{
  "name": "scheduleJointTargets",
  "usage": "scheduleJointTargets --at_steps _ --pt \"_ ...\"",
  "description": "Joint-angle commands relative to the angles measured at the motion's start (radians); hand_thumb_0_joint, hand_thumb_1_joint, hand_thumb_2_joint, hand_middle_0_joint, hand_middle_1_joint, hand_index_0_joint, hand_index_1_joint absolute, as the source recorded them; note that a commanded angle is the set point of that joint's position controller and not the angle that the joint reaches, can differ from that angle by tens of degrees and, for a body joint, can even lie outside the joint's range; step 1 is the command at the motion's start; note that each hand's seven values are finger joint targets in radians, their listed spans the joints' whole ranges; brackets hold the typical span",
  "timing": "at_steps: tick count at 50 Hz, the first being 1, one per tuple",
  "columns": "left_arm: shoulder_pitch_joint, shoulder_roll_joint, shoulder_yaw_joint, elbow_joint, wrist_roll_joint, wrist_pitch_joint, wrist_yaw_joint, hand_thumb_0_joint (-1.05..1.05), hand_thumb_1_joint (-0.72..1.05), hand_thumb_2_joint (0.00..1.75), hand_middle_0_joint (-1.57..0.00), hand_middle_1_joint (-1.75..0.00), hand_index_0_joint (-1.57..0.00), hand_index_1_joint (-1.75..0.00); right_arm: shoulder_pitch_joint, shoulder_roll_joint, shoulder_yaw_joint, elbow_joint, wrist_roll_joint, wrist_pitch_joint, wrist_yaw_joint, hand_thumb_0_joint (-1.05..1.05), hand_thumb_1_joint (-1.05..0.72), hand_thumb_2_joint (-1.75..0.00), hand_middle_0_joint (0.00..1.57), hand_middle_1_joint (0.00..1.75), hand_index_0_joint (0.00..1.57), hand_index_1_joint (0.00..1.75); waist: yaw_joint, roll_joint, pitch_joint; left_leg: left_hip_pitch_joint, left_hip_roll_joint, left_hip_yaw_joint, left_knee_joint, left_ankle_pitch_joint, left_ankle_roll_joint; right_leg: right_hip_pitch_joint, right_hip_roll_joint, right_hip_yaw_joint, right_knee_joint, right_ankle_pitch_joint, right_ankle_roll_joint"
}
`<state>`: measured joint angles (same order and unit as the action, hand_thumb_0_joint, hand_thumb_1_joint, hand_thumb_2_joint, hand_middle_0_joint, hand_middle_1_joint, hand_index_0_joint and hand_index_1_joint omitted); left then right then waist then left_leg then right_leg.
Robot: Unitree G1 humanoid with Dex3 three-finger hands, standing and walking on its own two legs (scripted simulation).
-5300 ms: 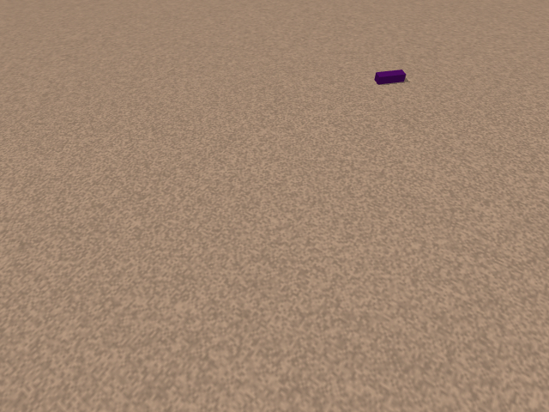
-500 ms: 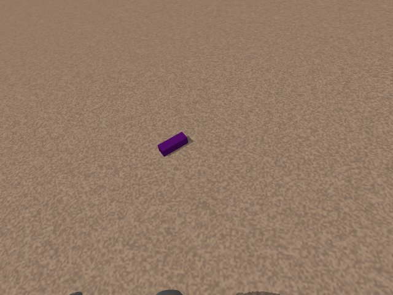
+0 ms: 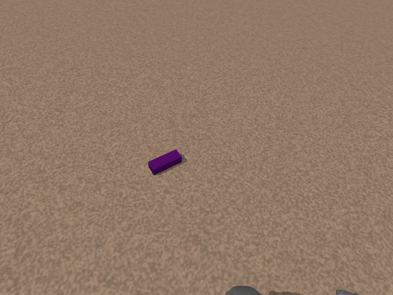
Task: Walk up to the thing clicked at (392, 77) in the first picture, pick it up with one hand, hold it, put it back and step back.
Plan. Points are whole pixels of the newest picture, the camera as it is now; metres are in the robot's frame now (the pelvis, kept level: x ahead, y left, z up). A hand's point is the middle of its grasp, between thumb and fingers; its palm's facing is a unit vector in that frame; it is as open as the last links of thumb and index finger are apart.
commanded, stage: walk up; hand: left
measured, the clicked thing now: (165, 162) +0.95 +0.15 -0.74
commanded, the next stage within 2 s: none
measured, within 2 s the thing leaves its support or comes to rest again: neither
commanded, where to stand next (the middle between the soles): +0.50 -0.04 m, yaw -2 degrees
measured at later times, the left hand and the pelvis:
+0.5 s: hand (106, 250) +0.24 +0.21 -0.11, palm faces -0.03 -0.91 -0.42, open 7.4 cm; pelvis +0.17 -0.06 +0.00, yaw -2 degrees
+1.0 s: hand (103, 201) +0.38 +0.26 -0.15, palm faces -0.07 -0.94 -0.33, open 7.4 cm; pelvis +0.32 -0.01 +0.00, yaw -1 degrees
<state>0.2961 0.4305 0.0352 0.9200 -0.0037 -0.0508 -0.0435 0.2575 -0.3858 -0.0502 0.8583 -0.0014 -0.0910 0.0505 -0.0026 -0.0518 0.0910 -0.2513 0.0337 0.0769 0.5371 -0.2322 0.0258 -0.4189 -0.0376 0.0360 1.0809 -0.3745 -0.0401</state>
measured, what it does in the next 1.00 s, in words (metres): walks ahead: right foot, then left foot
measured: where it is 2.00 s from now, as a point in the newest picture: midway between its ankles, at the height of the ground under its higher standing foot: (195, 242)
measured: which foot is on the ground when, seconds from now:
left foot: down 0.00-0.30, up 0.32-0.74, down 0.76-1.00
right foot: up 0.00-0.26, down 0.28-0.80, up 0.82-1.00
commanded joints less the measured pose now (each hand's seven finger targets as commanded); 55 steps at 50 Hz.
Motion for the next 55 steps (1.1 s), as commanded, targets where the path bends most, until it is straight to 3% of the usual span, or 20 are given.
scheduleJointTargets --at_steps 1,9,13,14,15,16,17,20,22,32,34,37,38,39,40,41,42,45,52,55 --pt "0.070 0.176 0.056 -0.060 -0.003 -0.009 0.001 0.00 0.90 0.90 -0.20 -0.30 -0.20 -0.30 0.037 -0.282 -0.081 -0.065 0.003 -0.021 -0.025 0.00 -0.90 -0.90 0.20 0.30 0.20 0.30 -0.004 0.206 -0.046 0.109 0.243 -0.190 -0.265 0.197 0.191 -0.119 -0.065 0.007 -0.103 0.096 0.036" --pt "-0.084 0.155 0.068 -0.089 0.013 -0.022 -0.031 0.00 0.90 0.90 -0.20 -0.30 -0.20 -0.30 0.024 -0.293 -0.083 -0.077 -0.007 -0.012 -0.016 0.00 -0.90 -0.90 0.20 0.30 0.20 0.30 -0.022 0.193 -0.001 0.048 0.200 -0.110 -0.259 0.045 0.178 0.008 -0.058 -0.074 -0.445 0.236 0.031" --pt "0.048 0.198 0.091 -0.036 0.019 -0.041 -0.012 0.00 0.90 0.90 -0.20 -0.30 -0.20 -0.30 0.009 -0.256 -0.069 -0.096 -0.004 0.003 -0.019 0.00 -0.90 -0.90 0.20 0.30 0.20 0.30 0.063 0.047 -0.093 -0.048 0.160 -0.062 0.024 0.089 0.124 0.329 -0.001 -0.097 -0.555 0.199 0.003" --pt "0.136 0.239 0.112 -0.016 0.023 -0.052 0.001 0.00 0.90 0.90 -0.20 -0.30 -0.20 -0.30 0.069 -0.195 -0.048 -0.095 -0.002 0.003 -0.018 0.00 -0.90 -0.90 0.20 0.30 0.20 0.30 0.097 -0.121 -0.161 -0.114 0.085 -0.002 0.277 0.050 0.089 0.466 -0.063 0.009 -0.650 0.081 -0.017" --pt "0.168 0.324 0.132 -0.033 0.024 -0.059 0.015 0.00 0.90 0.90 -0.20 -0.30 -0.20 -0.30 0.112 -0.133 -0.023 -0.107 -0.002 0.005 -0.015 0.00 -0.90 -0.90 0.20 0.30 0.20 0.30 0.092 -0.313 -0.174 -0.304 -0.038 0.020 0.501 -0.270 0.036 0.550 -0.287 0.388 -0.758 -0.041 -0.076" --pt "0.153 0.346 0.127 -0.039 0.011 -0.055 0.016 0.00 0.90 0.90 -0.20 -0.30 -0.20 -0.30 0.093 -0.225 -0.046 -0.085 -0.002 0.020 -0.025 0.00 -0.90 -0.90 0.20 0.30 0.20 0.30 0.101 -0.207 -0.140 -0.384 -0.045 -0.050 0.592 -0.308 0.019 0.517 -0.389 0.597 -0.843 -0.128 -0.173" --pt "0.104 0.338 0.123 -0.059 0.002 -0.050 0.017 0.00 0.90 0.90 -0.20 -0.30 -0.20 -0.30 0.070 -0.266 -0.056 -0.069 -0.009 0.027 -0.034 0.00 -0.90 -0.90 0.20 0.30 0.20 0.30 0.088 -0.166 -0.093 -0.385 0.007 -0.096 0.620 -0.300 0.016 0.429 -0.406 0.609 -0.842 -0.137 -0.222" --pt "0.028 0.238 0.092 -0.084 -0.008 -0.052 0.028 0.00 0.90 0.90 -0.20 -0.30 -0.20 -0.30 0.087 -0.243 -0.052 -0.022 0.013 0.031 -0.021 0.00 -0.90 -0.90 0.20 0.30 0.20 0.30 0.033 -0.096 -0.050 -0.338 0.043 -0.155 0.570 -0.145 0.019 0.340 -0.247 0.254 -0.809 0.145 -0.132" --pt "0.020 0.224 0.085 -0.089 -0.004 -0.059 0.029 0.00 0.90 0.90 -0.20 -0.30 -0.20 -0.30 0.123 -0.222 -0.051 -0.008 0.005 0.041 -0.012 0.00 -0.90 -0.90 0.20 0.30 0.20 0.30 0.016 -0.107 -0.060 -0.269 0.032 -0.133 0.528 -0.086 0.009 0.280 -0.205 0.151 -0.803 0.271 -0.116" --pt "0.025 0.254 0.097 -0.138 0.015 -0.061 0.021 0.00 0.90 0.90 -0.20 -0.30 -0.20 -0.30 -0.039 -0.206 -0.066 -0.054 -0.024 0.036 0.024 0.00 -0.90 -0.90 0.20 0.30 0.20 0.30 0.048 -0.075 0.007 -0.216 0.077 -0.081 0.131 0.035 -0.032 0.196 -0.232 0.066 -0.832 -0.008 -0.170" --pt "0.016 0.263 0.094 -0.144 0.015 -0.058 0.018 0.00 0.90 0.90 -0.20 -0.30 -0.20 -0.30 -0.038 -0.210 -0.069 -0.053 -0.023 0.026 0.025 0.00 -0.90 -0.90 0.20 0.30 0.20 0.30 0.037 -0.068 -0.018 -0.126 0.063 -0.057 0.095 0.033 -0.015 0.162 -0.242 0.067 -0.800 -0.020 -0.166" --pt "-0.022 0.241 0.080 -0.152 0.021 -0.047 0.017 0.00 0.90 0.90 -0.20 -0.30 -0.20 -0.30 0.100 -0.236 -0.088 -0.010 -0.026 0.014 0.012 0.00 -0.90 -0.90 0.20 0.30 0.20 0.30 -0.057 0.023 -0.065 0.131 0.017 -0.021 0.029 0.009 0.008 0.035 -0.197 0.017 -0.609 0.001 -0.119" --pt "0.012 0.193 0.062 -0.147 0.022 -0.044 0.017 0.00 0.90 0.90 -0.20 -0.30 -0.20 -0.30 0.191 -0.267 -0.102 0.019 -0.027 0.006 -0.001 0.00 -0.90 -0.90 0.20 0.30 0.20 0.30 -0.095 0.153 -0.123 0.268 0.011 -0.055 -0.026 -0.075 0.024 -0.012 -0.135 -0.042 -0.386 0.103 -0.092" --pt "0.069 0.116 0.041 -0.150 0.009 -0.042 0.015 0.00 0.90 0.90 -0.20 -0.30 -0.20 -0.30 0.233 -0.338 -0.120 0.010 -0.037 -0.001 -0.013 0.00 -0.90 -0.90 0.20 0.30 0.20 0.30 -0.098 0.381 -0.149 0.344 0.197 -0.370 -0.185 -0.279 0.092 -0.149 -0.019 -0.134 -0.083 0.044 -0.030" --pt "0.102 0.113 0.037 -0.134 0.004 -0.032 0.021 0.00 0.90 0.90 -0.20 -0.30 -0.20 -0.30 0.191 -0.368 -0.115 -0.028 -0.031 -0.007 -0.020 0.00 -0.90 -0.90 0.20 0.30 0.20 0.30 -0.061 0.336 -0.089 0.318 0.353 -0.687 -0.298 -0.311 0.161 -0.300 0.082 -0.062 0.031 -0.129 0.000" --pt "0.067 0.214 0.061 -0.118 0.011 -0.022 0.034 0.00 0.90 0.90 -0.20 -0.30 -0.20 -0.30 0.171 -0.381 -0.120 -0.032 -0.003 -0.002 -0.016 0.00 -0.90 -0.90 0.20 0.30 0.20 0.30 -0.072 0.259 -0.058 0.251 0.410 -0.733 -0.294 -0.301 0.241 -0.284 0.012 0.006 0.084 -0.166 -0.015" --pt "0.038 0.229 0.058 -0.118 0.012 -0.023 0.038 0.00 0.90 0.90 -0.20 -0.30 -0.20 -0.30 0.144 -0.360 -0.114 -0.034 0.001 0.003 -0.019 0.00 -0.90 -0.90 0.20 0.30 0.20 0.30 -0.053 0.205 -0.001 0.151 0.398 -0.666 -0.290 -0.219 0.256 -0.272 -0.021 0.036 0.100 -0.134 -0.014" --pt "0.079 0.203 0.062 -0.070 -0.003 -0.018 0.022 0.00 0.90 0.90 -0.20 -0.30 -0.20 -0.30 0.078 -0.276 -0.078 -0.059 -0.002 -0.010 -0.027 0.00 -0.90 -0.90 0.20 0.30 0.20 0.30 -0.009 0.169 0.006 0.075 0.236 -0.289 -0.249 0.092 0.159 -0.153 -0.055 0.057 -0.014 0.008 -0.002" --pt "-0.013 0.175 0.066 -0.094 0.012 -0.014 -0.009 0.00 0.90 0.90 -0.20 -0.30 -0.20 -0.30 0.061 -0.304 -0.087 -0.088 -0.011 -0.005 -0.022 0.00 -0.90 -0.90 0.20 0.30 0.20 0.30 -0.029 0.218 0.004 0.024 0.233 -0.196 -0.287 -0.081 0.215 -0.066 -0.076 -0.040 -0.304 0.126 0.046" --pt "-0.026 0.145 0.059 -0.079 0.015 -0.023 0.001 0.00 0.90 0.90 -0.20 -0.30 -0.20 -0.30 0.042 -0.280 -0.074 -0.085 -0.011 0.010 -0.025 0.00 -0.90 -0.90 0.20 0.30 0.20 0.30 -0.016 0.198 -0.005 -0.008 0.208 -0.140 -0.187 0.152 0.192 0.033 -0.032 -0.081 -0.409 0.173 0.040"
